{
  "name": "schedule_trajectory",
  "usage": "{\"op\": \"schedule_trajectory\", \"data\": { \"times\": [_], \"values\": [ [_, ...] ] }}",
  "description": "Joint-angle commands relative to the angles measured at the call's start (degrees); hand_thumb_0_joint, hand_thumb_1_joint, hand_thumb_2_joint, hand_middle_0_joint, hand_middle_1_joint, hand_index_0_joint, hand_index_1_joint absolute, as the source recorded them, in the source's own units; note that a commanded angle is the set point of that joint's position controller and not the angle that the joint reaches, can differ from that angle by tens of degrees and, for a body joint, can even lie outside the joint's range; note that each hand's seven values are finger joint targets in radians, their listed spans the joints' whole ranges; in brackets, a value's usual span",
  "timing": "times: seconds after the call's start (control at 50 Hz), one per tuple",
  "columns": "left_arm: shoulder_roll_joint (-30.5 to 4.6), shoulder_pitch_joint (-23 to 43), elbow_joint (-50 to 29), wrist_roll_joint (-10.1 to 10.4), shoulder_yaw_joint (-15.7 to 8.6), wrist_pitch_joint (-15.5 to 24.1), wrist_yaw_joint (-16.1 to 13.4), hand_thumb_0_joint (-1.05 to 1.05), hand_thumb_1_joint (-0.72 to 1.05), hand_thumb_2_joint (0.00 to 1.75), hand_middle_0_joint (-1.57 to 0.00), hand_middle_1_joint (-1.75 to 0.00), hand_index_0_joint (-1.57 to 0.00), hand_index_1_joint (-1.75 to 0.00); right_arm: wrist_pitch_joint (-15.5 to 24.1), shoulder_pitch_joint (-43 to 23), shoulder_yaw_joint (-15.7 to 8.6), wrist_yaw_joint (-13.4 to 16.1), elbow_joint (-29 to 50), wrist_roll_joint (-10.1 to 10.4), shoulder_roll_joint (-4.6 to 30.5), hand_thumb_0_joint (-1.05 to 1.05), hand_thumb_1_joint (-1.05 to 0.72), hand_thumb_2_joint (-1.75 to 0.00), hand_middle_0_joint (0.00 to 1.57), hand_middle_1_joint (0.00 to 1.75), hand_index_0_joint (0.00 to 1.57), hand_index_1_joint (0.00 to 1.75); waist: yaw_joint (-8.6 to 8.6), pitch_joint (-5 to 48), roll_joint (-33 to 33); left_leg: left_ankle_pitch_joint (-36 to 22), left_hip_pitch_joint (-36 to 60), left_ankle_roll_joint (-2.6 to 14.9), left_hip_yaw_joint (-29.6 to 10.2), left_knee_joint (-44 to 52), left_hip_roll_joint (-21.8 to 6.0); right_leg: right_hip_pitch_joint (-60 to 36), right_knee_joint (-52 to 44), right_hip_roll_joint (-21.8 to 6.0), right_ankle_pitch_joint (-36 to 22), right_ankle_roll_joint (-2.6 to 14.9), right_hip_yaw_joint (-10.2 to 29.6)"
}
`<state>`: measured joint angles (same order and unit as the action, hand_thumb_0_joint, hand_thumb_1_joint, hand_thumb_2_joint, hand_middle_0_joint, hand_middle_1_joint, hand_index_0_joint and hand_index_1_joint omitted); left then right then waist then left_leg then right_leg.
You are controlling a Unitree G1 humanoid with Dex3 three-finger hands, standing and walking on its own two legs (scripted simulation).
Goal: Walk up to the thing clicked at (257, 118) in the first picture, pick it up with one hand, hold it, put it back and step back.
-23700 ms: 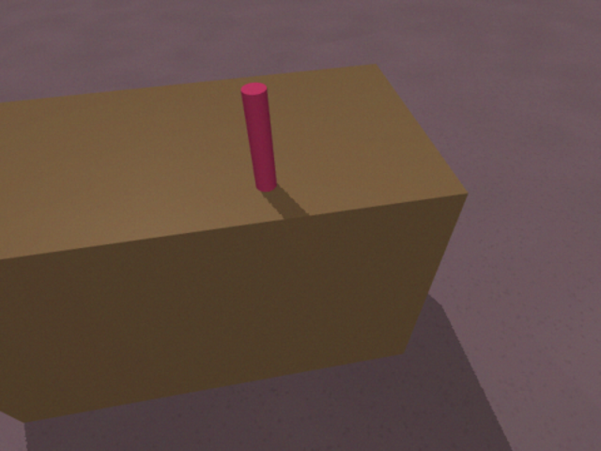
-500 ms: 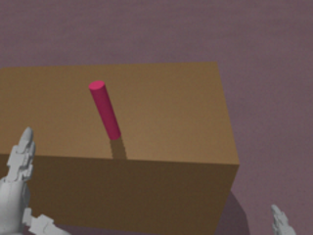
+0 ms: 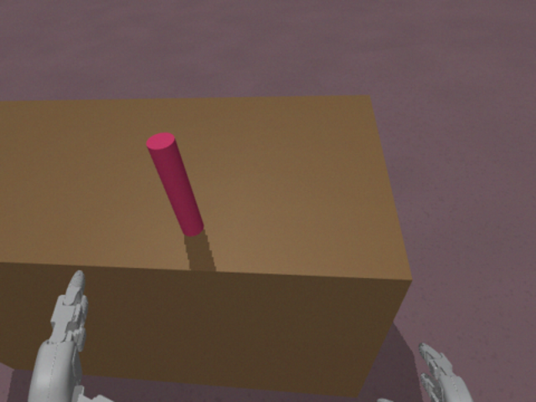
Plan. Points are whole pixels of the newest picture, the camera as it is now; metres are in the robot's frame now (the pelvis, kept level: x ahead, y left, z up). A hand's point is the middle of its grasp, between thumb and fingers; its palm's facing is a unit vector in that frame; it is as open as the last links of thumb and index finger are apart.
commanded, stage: home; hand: left
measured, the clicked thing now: (178, 190) +0.46 +0.21 +0.08
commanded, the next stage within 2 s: none
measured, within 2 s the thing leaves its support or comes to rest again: neither
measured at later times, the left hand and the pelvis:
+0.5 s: hand (186, 388) +0.19 +0.18 -0.10, palm faces +0.07 -0.97 -0.22, open 17.5 cm; pelvis +0.01 +0.01 +0.00, yaw -1 degrees
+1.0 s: hand out of the picture +0.13 +0.24 -0.13, palm faces -0.07 -0.93 -0.37, open 17.5 cm; pelvis +0.01 +0.00 +0.00, yaw -1 degrees
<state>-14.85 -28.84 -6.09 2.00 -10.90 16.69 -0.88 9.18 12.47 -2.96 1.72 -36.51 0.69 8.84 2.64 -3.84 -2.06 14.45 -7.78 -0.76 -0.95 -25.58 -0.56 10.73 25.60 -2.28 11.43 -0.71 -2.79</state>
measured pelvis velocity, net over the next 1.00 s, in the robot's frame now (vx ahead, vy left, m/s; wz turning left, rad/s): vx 0.01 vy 0.00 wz -0.02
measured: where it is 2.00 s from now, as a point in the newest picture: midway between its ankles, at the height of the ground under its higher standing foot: outside the picture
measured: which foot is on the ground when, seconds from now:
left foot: down 0.00-1.00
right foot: down 0.00-1.00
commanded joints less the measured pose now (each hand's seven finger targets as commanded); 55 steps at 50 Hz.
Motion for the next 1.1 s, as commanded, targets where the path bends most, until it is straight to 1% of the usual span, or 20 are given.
{"op": "schedule_trajectory", "data": {
  "times": [0.0, 0.16, 0.24, 0.26, 0.3, 0.32, 0.34, 0.38, 0.42, 0.48, 0.56, 0.62, 0.7, 0.74, 0.76, 0.82, 0.86, 0.9, 1.02, 1.08],
  "values": [
    [-7.3, 4.5, -7.7, -0.3, -1.7, 1.5, -1.0, 0.0, -0.61, 0.02, -0.04, -0.05, -0.04, -0.05, 2.8, -4.4, -4.1, 1.4, 6.3, 0.1, 9.3, 0.0, -0.55, -0.7, 0.17, 0.24, 0.17, 0.24, -1.48, 5.8, 0.5, -7.1, -0.7, 1.51, 1.7, 5.6, 0.9, -1.9, -3.5, 2.0, -4.9, 0.75, -2.1],
    [-2.9, 9.3, 12.0, -1.5, 5.8, -2.5, -1.2, 0.0, -0.57, 0.05, -0.05, -0.05, -0.05, -0.05, 1.6, -6.7, 0.0, 1.8, 5.2, 0.0, 6.0, 0.0, -0.87, -0.89, 0.2, 0.3, 0.2, 0.3, -2.16, 7.7, 1.5, -11.0, -1.4, 1.42, 2.3, 3.8, 1.2, -1.8, -2.9, 1.1, -8.6, 0.77, -1.6],
    [-2.6, 12.0, 25.1, -1.6, 6.8, -4.8, -1.3, 0.0, -0.56, 0.05, -0.05, -0.05, -0.05, -0.05, 0.7, -7.5, -1.3, 2.0, 5.8, 0.0, 8.9, 0.0, -0.9, -0.9, 0.2, 0.3, 0.2, 0.3, -2.61, 8.9, 2.6, -13.0, -2.4, 1.02, 2.4, 2.7, 1.0, -2.3, -2.2, 1.1, -10.3, 0.96, -1.1],
    [-9.7, 16.6, 16.7, -1.7, -2.4, -3.5, -3.4, 0.0, -0.59, 0.03, -0.04, -0.05, -0.04, -0.05, 0.0, -3.2, -0.4, 1.8, 1.6, -0.7, 11.1, 0.0, -0.89, -0.9, 0.2, 0.3, 0.2, 0.3, -0.07, 10.4, -1.1, -14.0, -2.1, 0.37, 2.3, 2.1, 1.3, -3.8, -1.4, 1.8, -10.8, 1.41, -1.2],
    [-0.1, 13.7, 27.5, -2.0, 8.4, -5.0, -2.4, 0.0, -0.57, 0.05, -0.05, -0.05, -0.05, -0.05, -0.4, -3.7, 0.5, 1.4, 2.2, -0.6, 9.8, 0.0, -0.9, -0.9, 0.2, 0.3, 0.2, 0.3, -3.05, 7.6, 0.7, -13.1, -2.5, 0.11, 2.6, 2.0, 0.9, -1.3, -1.2, 2.3, -9.6, 1.64, -1.2],
    [1.1, 15.6, 27.9, -1.8, 9.0, -5.2, -2.6, 0.0, -0.56, 0.05, -0.05, -0.05, -0.05, -0.05, -0.4, -4.2, 0.4, 1.3, 2.4, -0.5, 9.9, 0.0, -0.9, -0.9, 0.2, 0.3, 0.2, 0.3, -2.97, 7.9, -0.2, -13.1, -3.1, -0.15, 2.6, 1.9, 0.8, -0.8, -0.8, 2.2, -9.7, 1.78, -1.0],
    [-3.4, 21.4, 24.1, -1.8, 5.6, -4.9, -3.4, 0.0, -0.54, 0.06, -0.05, -0.06, -0.05, -0.06, -0.6, -3.6, 0.1, 1.5, 2.0, -0.4, 10.2, 0.0, -0.9, -0.9, 0.2, 0.3, 0.2, 0.3, -2.57, 10.1, -2.8, -13.7, -2.2, -0.15, 2.6, 1.6, 0.9, -1.3, -0.6, 2.1, -10.6, 1.77, -0.9],
    [-4.3, 20.4, 27.9, -2.1, 5.2, -5.6, -3.9, 0.0, -0.55, 0.06, -0.05, -0.05, -0.05, -0.05, -1.1, -4.0, 0.3, 1.6, 2.8, -0.4, 10.3, 0.0, -0.9, -0.9, 0.2, 0.3, 0.2, 0.3, -2.05, 11.5, -0.9, -14.7, -2.5, 0.14, 2.7, 1.2, 1.1, -3.2, -0.6, 2.0, -11.9, 1.67, -0.8],
    [-0.3, 17.9, 29.8, -1.8, 8.4, -6.4, -3.7, 0.0, -0.55, 0.06, -0.05, -0.05, -0.05, -0.05, -1.2, -3.7, 0.4, 1.3, 3.1, -0.4, 10.0, 0.0, -0.9, -0.9, 0.2, 0.3, 0.2, 0.3, -2.48, 10.9, 1.1, -14.3, -2.8, 0.36, 2.9, 1.1, 1.0, -3.2, -0.5, 2.1, -12.1, 1.49, -0.9],
    [-2.5, 22.2, 27.4, -1.7, 7.2, -6.6, -4.4, 0.0, -0.55, 0.05, -0.05, -0.05, -0.05, -0.05, -1.5, -4.3, 0.4, 1.4, 3.2, -0.2, 10.5, 0.0, -0.9, -0.9, 0.2, 0.3, 0.2, 0.3, -1.87, 10.1, -0.7, -10.9, -3.0, 0.04, 2.7, 2.3, 0.6, -2.5, -1.2, 2.5, -8.4, 1.65, -1.1],
    [1.4, 16.4, 33.9, -1.5, 9.7, -7.9, -4.4, 0.0, -0.56, 0.05, -0.05, -0.05, -0.05, -0.05, -2.0, -4.0, 0.2, 1.0, 3.5, 0.0, 10.8, 0.0, -0.9, -0.9, 0.2, 0.3, 0.2, 0.3, -1.78, 8.4, 3.1, -13.3, -4.3, -0.19, 2.5, 2.1, 0.1, -2.0, -0.8, 3.0, -9.8, 1.74, -1.6],
    [-3.1, 21.4, 28.3, -1.7, 7.1, -7.4, -4.9, 0.0, -0.55, 0.06, -0.05, -0.05, -0.05, -0.05, -2.6, -3.8, 0.3, 1.1, 3.9, 0.0, 10.8, 0.0, -0.9, -0.9, 0.2, 0.3, 0.2, 0.3, -1.39, 10.7, 1.4, -14.0, -3.3, 0.03, 3.1, 1.9, 0.4, -3.6, -0.8, 2.6, -11.1, 1.6, -1.1],
    [0.7, 19.6, 32.5, -1.4, 9.5, -8.3, -4.6, 0.0, -0.57, 0.04, -0.05, -0.05, -0.05, -0.05, -2.9, -3.9, 0.4, 1.1, 3.8, 0.1, 10.5, 0.0, -0.9, -0.9, 0.2, 0.3, 0.2, 0.3, -2.26, 6.4, 3.6, -9.2, -5.0, 0.46, 3.2, 2.5, 0.5, -1.1, -1.7, 2.7, -7.0, 1.38, -0.9],
    [-2.7, 23.0, 28.1, -1.5, 7.1, -7.9, -5.0, 0.0, -0.56, 0.05, -0.05, -0.05, -0.05, -0.05, -3.2, -3.8, 0.3, 1.2, 4.2, 0.0, 10.8, 0.0, -0.9, -0.9, 0.2, 0.3, 0.2, 0.3, -2.01, 9.0, 0.6, -9.2, -4.2, 0.39, 3.4, 2.5, 0.6, -2.1, -1.6, 2.5, -7.3, 1.48, -0.7],
    [-14.7, 17.1, 40.9, -5.3, 5.7, -10.4, -3.1, 0.0, -0.59, 0.03, -0.05, -0.05, -0.05, -0.05, -4.8, 0.2, -2.4, 0.0, -1.8, -3.8, 20.1, 0.0, -0.9, -0.9, 0.2, 0.3, 0.2, 0.3, -3.07, 11.0, -1.4, -19.1, -2.2, 1.07, -1.8, -0.2, -5.3, -2.0, 3.5, -4.1, -16.7, 3.52, 4.4],
    [-12.8, 16.8, 43.7, -4.6, 7.3, -11.9, -1.4, 0.0, -0.54, 0.06, -0.05, -0.05, -0.05, -0.05, -6.4, -0.9, -1.7, -1.0, -3.5, -2.7, 18.7, 0.0, -0.9, -0.9, 0.2, 0.3, 0.2, 0.3, -2.8, 13.0, 0.0, -20.7, -0.3, 1.72, -2.3, -0.7, -5.5, -2.5, 3.3, -4.7, -18.1, 3.37, 4.5],
    [-12.5, 20.0, 46.6, -3.9, 8.5, -12.2, -0.9, 0.0, -0.54, 0.06, -0.05, -0.05, -0.05, -0.06, -6.8, -2.4, -1.0, -1.6, -5.5, -2.3, 18.5, 0.0, -0.9, -0.9, 0.2, 0.3, 0.2, 0.3, -2.81, 7.2, 2.6, -8.7, -4.1, 1.98, -3.1, 3.0, -5.3, -0.3, 0.2, -4.4, -8.7, 2.73, 4.8],
    [-13.5, 21.4, 49.7, -3.9, 9.0, -12.4, -0.6, 0.0, -0.56, 0.05, -0.05, -0.05, -0.05, -0.05, -7.0, -2.7, -0.6, -2.0, -7.8, -2.4, 19.0, 0.0, -0.9, -0.9, 0.2, 0.3, 0.2, 0.3, -3.19, 4.9, 2.5, -5.7, -5.4, 2.04, -3.4, 4.4, -5.1, 0.2, -1.3, -4.4, -6.2, 2.53, 5.2],
    [-16.2, 22.7, 57.2, -3.5, 9.8, -13.2, -0.1, 0.0, -0.55, 0.06, -0.05, -0.05, -0.05, -0.05, -7.0, -4.6, -0.2, -2.3, -13.8, -2.1, 21.4, 0.0, -0.9, -0.9, 0.2, 0.3, 0.2, 0.3, -2.74, 5.9, 0.5, -9.8, -1.6, 1.89, -4.0, 5.8, -5.5, -1.6, -3.1, -4.8, -8.6, 2.86, 5.9],
    [-17.4, 23.3, 60.6, -3.5, 10.1, -13.8, 0.0, 0.0, -0.55, 0.06, -0.05, -0.05, -0.05, -0.05, -7.6, -5.0, 0.3, -2.2, -16.3, -2.1, 21.8, 0.0, -0.9, -0.9, 0.2, 0.3, 0.2, 0.3, -2.71, 3.7, 1.7, -4.3, -3.2, 1.87, -4.5, 8.0, -5.4, -1.4, -5.1, -4.7, -3.1, 2.76, 6.0]
  ]
}}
